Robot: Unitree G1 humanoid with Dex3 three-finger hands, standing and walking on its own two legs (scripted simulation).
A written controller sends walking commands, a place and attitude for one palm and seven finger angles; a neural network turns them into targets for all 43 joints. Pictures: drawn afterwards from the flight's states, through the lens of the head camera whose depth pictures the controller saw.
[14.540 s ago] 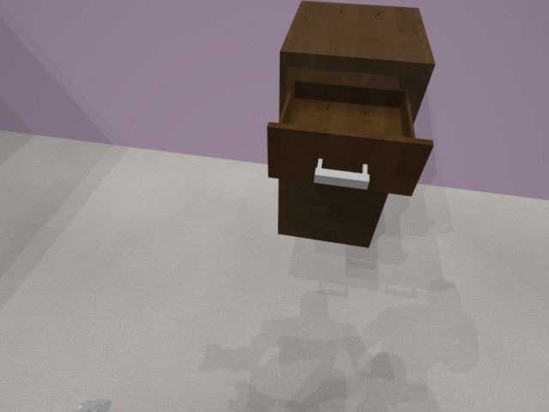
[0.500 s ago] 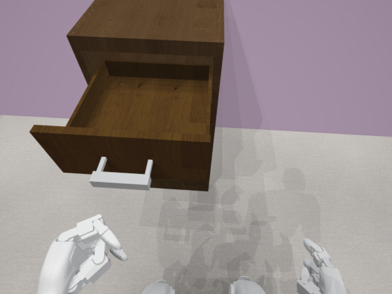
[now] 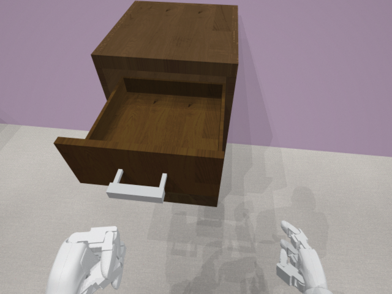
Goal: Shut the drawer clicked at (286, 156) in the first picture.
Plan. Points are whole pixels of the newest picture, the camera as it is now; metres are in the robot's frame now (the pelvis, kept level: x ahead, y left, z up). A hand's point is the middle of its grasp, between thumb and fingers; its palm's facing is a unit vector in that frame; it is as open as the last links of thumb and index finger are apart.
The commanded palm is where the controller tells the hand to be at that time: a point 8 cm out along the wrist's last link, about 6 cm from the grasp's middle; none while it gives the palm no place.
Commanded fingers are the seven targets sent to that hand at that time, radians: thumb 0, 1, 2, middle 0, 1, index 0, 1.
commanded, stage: raise the hand and make a fist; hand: left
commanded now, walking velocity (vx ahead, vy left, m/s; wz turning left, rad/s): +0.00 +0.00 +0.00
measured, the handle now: (139, 184) +0.35 +0.17 +0.01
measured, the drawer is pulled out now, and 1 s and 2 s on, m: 0.30 0.30 0.30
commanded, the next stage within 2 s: bring the fist close to the handle in 0.40 s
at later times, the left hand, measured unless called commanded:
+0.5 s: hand (123, 266) +0.15 +0.12 +0.11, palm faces -0.01 -1.00 -0.07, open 3.3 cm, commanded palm +0.11 +0.18 +0.11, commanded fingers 0.00 0.90 0.90 -1.40 -1.60 -1.40 -1.60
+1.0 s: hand (140, 253) +0.18 +0.12 +0.06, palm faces -0.04 -1.00 -0.05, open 3.3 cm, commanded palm +0.16 +0.17 +0.06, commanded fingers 0.00 0.90 0.90 -1.40 -1.60 -1.40 -1.60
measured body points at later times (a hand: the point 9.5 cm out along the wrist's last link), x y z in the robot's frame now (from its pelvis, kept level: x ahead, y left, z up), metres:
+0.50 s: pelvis +0.00 -0.01 +0.00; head +0.01 -0.02 +0.45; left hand +0.15 +0.18 +0.11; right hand +0.19 -0.24 -0.05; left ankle -0.02 +0.12 -0.68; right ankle +0.02 -0.14 -0.68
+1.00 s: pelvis -0.01 -0.02 -0.01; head +0.03 -0.02 +0.44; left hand +0.18 +0.17 +0.07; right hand +0.17 -0.25 -0.08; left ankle -0.02 +0.12 -0.68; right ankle +0.02 -0.14 -0.68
